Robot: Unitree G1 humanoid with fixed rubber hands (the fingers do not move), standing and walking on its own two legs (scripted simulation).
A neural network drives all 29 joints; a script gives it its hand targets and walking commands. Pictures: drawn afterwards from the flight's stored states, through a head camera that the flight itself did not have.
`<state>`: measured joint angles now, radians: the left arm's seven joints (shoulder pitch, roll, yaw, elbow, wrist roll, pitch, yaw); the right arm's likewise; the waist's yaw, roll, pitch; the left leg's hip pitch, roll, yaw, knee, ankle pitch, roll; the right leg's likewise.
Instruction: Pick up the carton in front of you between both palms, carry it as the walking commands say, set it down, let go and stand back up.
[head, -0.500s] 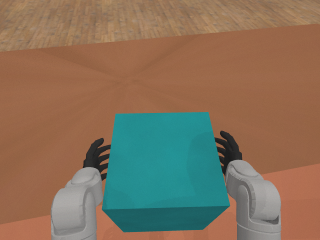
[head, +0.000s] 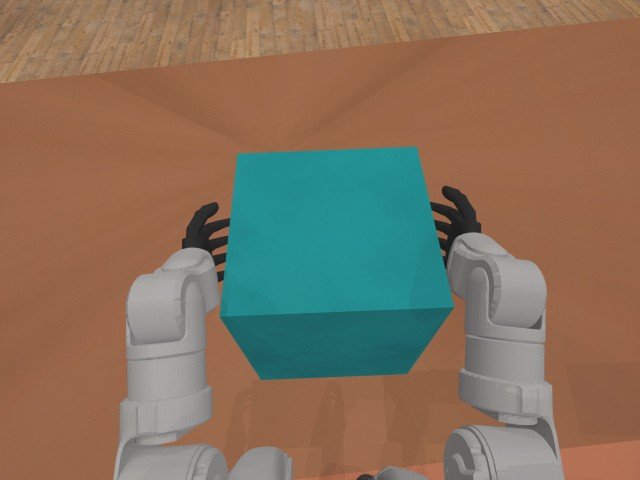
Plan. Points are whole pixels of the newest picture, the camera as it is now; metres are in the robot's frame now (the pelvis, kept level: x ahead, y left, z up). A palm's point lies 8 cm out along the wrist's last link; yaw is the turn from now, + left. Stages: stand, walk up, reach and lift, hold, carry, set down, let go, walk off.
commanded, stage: carry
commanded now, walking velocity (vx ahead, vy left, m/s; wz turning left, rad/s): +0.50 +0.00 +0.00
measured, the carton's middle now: (331, 275) +0.35 +0.00 +0.02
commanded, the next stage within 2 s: none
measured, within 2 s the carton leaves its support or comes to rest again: neither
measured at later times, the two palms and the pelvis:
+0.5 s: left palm (267, 83) +0.69 +0.11 +0.08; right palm (449, 85) +0.66 -0.19 +0.08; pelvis +0.34 +0.01 -0.02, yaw -2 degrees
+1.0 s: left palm (292, 39) +0.98 +0.09 +0.00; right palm (421, 31) +1.01 -0.21 -0.01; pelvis +0.66 -0.08 -0.08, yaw +0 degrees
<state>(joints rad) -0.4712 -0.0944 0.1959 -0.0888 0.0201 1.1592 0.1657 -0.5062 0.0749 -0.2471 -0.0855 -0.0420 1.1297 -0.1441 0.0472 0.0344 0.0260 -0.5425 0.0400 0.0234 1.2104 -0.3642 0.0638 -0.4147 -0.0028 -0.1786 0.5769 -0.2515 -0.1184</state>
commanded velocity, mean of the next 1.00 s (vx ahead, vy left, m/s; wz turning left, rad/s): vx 0.50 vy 0.00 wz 0.00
